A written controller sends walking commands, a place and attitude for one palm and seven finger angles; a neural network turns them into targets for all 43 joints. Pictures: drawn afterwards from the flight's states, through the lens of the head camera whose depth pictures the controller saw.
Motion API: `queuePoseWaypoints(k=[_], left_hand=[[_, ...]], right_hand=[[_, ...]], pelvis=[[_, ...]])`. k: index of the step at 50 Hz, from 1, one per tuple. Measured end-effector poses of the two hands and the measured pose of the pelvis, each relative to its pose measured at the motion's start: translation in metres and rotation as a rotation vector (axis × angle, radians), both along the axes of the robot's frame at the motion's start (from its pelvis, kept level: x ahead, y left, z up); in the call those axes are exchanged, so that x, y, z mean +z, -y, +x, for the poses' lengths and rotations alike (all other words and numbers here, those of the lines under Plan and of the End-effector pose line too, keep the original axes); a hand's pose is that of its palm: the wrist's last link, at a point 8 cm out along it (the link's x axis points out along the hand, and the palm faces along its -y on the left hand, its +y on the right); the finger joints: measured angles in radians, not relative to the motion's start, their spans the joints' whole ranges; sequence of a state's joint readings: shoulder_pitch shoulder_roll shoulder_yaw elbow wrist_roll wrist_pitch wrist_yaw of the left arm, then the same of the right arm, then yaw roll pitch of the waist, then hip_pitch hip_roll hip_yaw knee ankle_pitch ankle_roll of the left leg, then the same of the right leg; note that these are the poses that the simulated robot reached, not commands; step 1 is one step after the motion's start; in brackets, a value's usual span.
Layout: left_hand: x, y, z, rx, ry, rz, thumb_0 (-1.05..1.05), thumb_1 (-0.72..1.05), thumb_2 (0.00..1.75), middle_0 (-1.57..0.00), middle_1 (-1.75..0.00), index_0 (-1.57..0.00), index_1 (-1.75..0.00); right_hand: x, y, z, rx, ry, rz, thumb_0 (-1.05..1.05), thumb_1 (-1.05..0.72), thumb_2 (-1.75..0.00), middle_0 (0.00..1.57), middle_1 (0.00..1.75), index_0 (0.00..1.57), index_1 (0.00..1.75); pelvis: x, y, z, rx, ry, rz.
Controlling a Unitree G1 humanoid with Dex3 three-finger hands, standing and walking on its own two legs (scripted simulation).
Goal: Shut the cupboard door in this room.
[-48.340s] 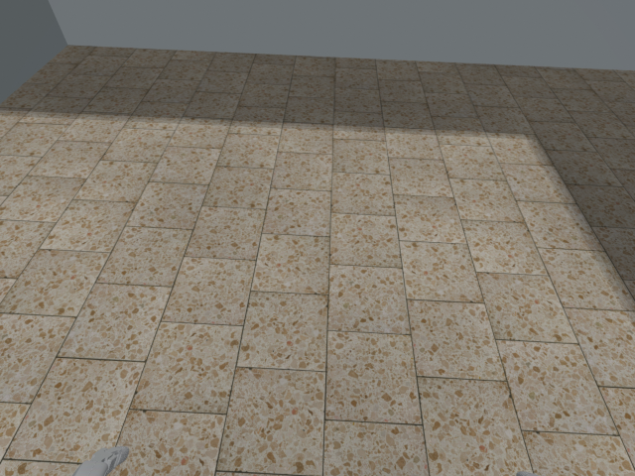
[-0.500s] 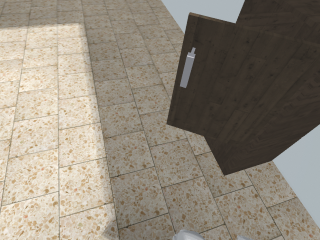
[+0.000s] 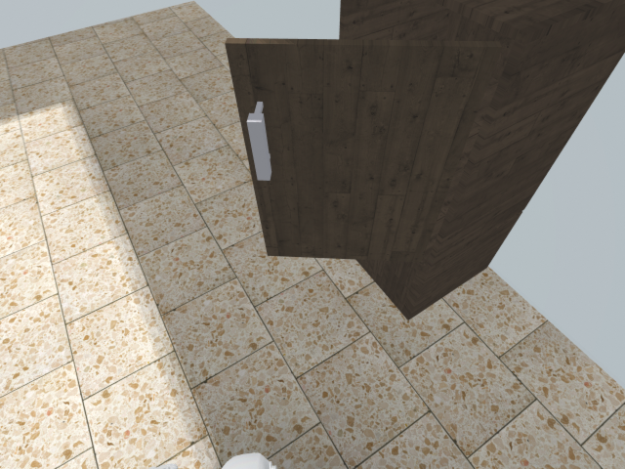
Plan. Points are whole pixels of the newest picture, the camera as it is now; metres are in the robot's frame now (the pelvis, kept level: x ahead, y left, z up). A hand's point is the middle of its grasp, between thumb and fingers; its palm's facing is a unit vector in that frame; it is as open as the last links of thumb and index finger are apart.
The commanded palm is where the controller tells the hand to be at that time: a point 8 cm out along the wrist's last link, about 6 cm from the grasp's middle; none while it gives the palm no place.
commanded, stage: take the last steps up to it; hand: left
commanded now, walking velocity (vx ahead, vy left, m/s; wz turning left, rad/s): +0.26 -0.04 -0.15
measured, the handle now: (261, 141) +0.66 +0.12 +0.02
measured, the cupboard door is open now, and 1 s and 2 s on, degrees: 54 54 54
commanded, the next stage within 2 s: come to a stop and stand still in 0.54 s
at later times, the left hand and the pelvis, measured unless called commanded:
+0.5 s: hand (217, 437) +0.19 +0.16 -0.17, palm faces -0.12 -0.98 -0.17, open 7.4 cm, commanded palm none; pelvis +0.10 -0.01 +0.00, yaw -6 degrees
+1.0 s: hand (238, 409) +0.23 +0.14 -0.19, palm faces -0.01 -0.98 -0.18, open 7.3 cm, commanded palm none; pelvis +0.19 -0.03 -0.01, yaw -5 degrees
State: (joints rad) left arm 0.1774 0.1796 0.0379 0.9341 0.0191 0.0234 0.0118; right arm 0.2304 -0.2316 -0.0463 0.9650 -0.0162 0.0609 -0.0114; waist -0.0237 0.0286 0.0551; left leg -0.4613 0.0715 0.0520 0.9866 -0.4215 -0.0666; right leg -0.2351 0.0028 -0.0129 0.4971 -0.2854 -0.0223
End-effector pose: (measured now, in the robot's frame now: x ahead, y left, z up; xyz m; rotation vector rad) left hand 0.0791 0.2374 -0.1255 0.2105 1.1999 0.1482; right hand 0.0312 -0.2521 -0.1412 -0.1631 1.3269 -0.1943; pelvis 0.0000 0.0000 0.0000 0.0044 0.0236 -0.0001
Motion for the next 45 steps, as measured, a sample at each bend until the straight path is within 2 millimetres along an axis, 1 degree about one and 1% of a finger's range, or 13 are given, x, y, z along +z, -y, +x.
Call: queuePoseWaypoints(k=[4, 7, 9, 12, 17, 21, 25, 28, 31, 33, 37, 41, 45], left_hand=[[-0.013, -0.001, -0.003, 0.014, -0.015, -0.05, 0.0, 0.91, 0.9, -0.2, -0.3, -0.2, -0.3], [-0.03, -0.008, -0.004, 0.027, -0.037, -0.087, 0.0, 0.9, 0.9, -0.2, -0.3, -0.2, -0.3], [-0.035, -0.011, -0.003, 0.015, -0.07, -0.096, 0.0, 0.91, 0.9, -0.2, -0.3, -0.2, -0.3], [-0.03, -0.013, 0.007, -0.014, -0.102, -0.102, 0.0, 0.91, 0.9, -0.2, -0.3, -0.2, -0.3], [-0.016, -0.009, 0.039, -0.031, -0.08, -0.097, 0.01, 0.91, 0.9, -0.2, -0.3, -0.2, -0.3], [-0.012, 0.004, 0.071, -0.066, -0.07, -0.083, 0.0, 0.91, 0.9, -0.2, -0.3, -0.2, -0.3], [-0.013, 0.027, 0.109, -0.113, -0.058, -0.066, 0.0, 0.91, 0.9, -0.2, -0.3, -0.2, -0.3], [-0.02, 0.046, 0.135, -0.121, -0.017, -0.048, 0.0, 0.91, 0.9, -0.2, -0.3, -0.2, -0.3], [-0.016, 0.061, 0.142, -0.093, -0.009, -0.05, 0.0, 0.91, 0.9, -0.2, -0.3, -0.2, -0.3], [-0.012, 0.063, 0.144, -0.05, -0.009, -0.038, -0.01, 0.93, 0.9, -0.2, -0.3, -0.2, -0.3], [-0.008, 0.063, 0.144, -0.033, -0.053, -0.023, -0.01, 0.94, 0.9, -0.2, -0.3, -0.2, -0.3], [-0.015, 0.063, 0.143, -0.024, -0.103, -0.033, -0.01, 0.94, 0.9, -0.2, -0.3, -0.2, -0.3], [-0.029, 0.057, 0.145, 0.005, -0.135, -0.056, 0.0, 0.92, 0.9, -0.2, -0.3, -0.2, -0.3]], right_hand=[[0.009, -0.011, 0.012, 0.012, 0.031, -0.015, 0.0, -0.91, -0.9, 0.2, 0.3, 0.2, 0.3], [0.01, -0.021, 0.02, 0.02, 0.069, -0.04, 0.0, -0.91, -0.9, 0.2, 0.3, 0.2, 0.3], [0.014, -0.026, 0.018, 0.007, 0.081, -0.049, 0.0, -0.91, -0.9, 0.2, 0.3, 0.2, 0.3], [0.022, -0.032, 0.008, -0.025, 0.06, -0.052, 0.0, -0.9, -0.9, 0.2, 0.3, 0.2, 0.3], [0.027, -0.04, -0.016, -0.065, -0.053, -0.026, 0.0, -0.9, -0.9, 0.2, 0.3, 0.2, 0.3], [0.022, -0.039, -0.03, -0.114, -0.139, 0.01, 0.0, -0.9, -0.9, 0.2, 0.3, 0.2, 0.3], [0.009, -0.03, -0.035, -0.171, -0.204, 0.051, 0.0, -0.9, -0.9, 0.2, 0.3, 0.2, 0.3], [-0.008, -0.017, -0.028, -0.194, -0.242, 0.083, 0.0, -0.9, -0.9, 0.2, 0.3, 0.2, 0.3], [-0.011, -0.002, -0.001, -0.178, -0.246, 0.089, 0.0, -0.9, -0.9, 0.2, 0.3, 0.2, 0.3], [-0.007, 0.008, 0.027, -0.155, -0.212, 0.079, 0.0, -0.91, -0.9, 0.2, 0.3, 0.2, 0.3], [0.0, 0.023, 0.093, -0.108, -0.101, 0.049, 0.0, -0.91, -0.9, 0.2, 0.3, 0.2, 0.3], [0.001, 0.028, 0.152, -0.076, -0.004, 0.025, 0.0, -0.92, -0.9, 0.2, 0.3, 0.19, 0.3], [0.002, 0.027, 0.196, -0.044, 0.064, -0.007, 0.0, -0.92, -0.9, 0.2, 0.3, 0.19, 0.3]], pelvis=[[-0.001, -0.006, 0.009, -0.009, 0.005, -0.012], [-0.009, -0.015, 0.019, -0.02, 0.008, -0.025], [-0.009, -0.018, 0.025, -0.039, 0.013, -0.021], [-0.001, -0.019, 0.037, -0.054, 0.013, -0.027], [0.009, -0.014, 0.056, -0.066, 0.01, -0.033], [0.009, -0.004, 0.074, -0.085, 0.011, -0.028], [0.002, 0.015, 0.096, -0.102, 0.015, -0.013], [-0.012, 0.032, 0.115, -0.108, 0.019, 0.002], [-0.009, 0.041, 0.128, -0.087, 0.027, -0.011], [-0.003, 0.046, 0.138, -0.081, 0.023, -0.009], [0.004, 0.052, 0.156, -0.076, 0.011, -0.009], [0.002, 0.048, 0.172, -0.085, 0.015, -0.019], [-0.006, 0.039, 0.186, -0.083, 0.032, -0.034]])
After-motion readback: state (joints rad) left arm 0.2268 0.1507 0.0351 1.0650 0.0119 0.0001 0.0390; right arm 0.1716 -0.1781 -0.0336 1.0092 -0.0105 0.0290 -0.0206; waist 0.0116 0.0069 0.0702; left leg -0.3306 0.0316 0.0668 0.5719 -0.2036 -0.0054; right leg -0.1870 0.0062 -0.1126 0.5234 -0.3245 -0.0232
